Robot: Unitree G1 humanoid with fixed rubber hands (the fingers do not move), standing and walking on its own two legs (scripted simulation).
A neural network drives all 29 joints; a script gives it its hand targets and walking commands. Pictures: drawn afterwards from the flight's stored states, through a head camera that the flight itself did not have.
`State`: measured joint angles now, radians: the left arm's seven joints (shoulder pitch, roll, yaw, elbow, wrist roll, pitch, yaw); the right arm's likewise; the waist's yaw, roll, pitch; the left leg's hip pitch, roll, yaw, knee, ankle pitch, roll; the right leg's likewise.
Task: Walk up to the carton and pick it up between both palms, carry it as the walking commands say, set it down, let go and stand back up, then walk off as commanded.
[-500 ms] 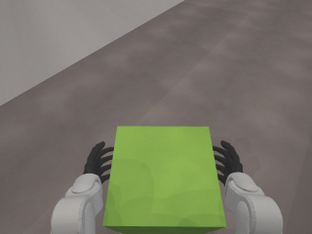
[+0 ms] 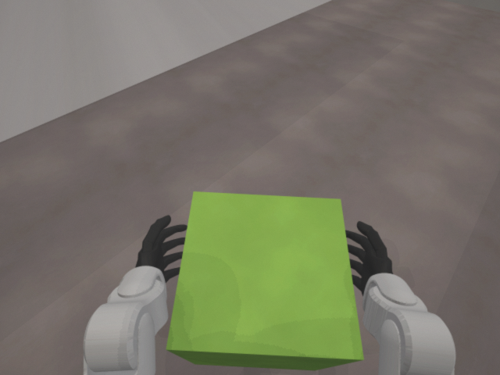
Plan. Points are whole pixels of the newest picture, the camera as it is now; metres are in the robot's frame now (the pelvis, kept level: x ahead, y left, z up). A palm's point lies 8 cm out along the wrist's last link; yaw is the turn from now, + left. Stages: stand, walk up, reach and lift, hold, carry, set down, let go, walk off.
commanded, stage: carry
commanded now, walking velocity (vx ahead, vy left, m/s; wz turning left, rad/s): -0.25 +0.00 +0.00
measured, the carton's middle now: (260, 290) +0.26 +0.00 +0.02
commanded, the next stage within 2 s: none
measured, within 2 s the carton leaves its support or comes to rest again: neither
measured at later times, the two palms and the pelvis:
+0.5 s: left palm out of the picture +0.00 +0.15 +0.08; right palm out of the picture +0.02 -0.15 +0.09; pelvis -0.23 -0.01 +0.00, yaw +1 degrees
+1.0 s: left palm out of the picture -0.16 +0.09 +0.10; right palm out of the picture -0.17 -0.21 +0.09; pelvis -0.39 -0.05 +0.00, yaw +0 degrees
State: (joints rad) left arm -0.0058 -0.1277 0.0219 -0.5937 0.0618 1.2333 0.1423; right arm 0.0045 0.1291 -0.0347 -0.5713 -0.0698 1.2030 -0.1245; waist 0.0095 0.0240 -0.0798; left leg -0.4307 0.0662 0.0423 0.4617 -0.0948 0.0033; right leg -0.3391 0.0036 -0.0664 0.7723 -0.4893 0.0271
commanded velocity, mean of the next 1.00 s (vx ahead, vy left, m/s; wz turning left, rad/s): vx -0.13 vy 0.00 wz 0.00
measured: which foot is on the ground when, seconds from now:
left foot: down 0.00-0.06, up 0.08-0.40, down 0.42-0.80, up 0.82-0.98, down 1.00-1.00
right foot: up 0.00-0.04, down 0.06-0.44, up 0.46-0.74, down 0.76-1.00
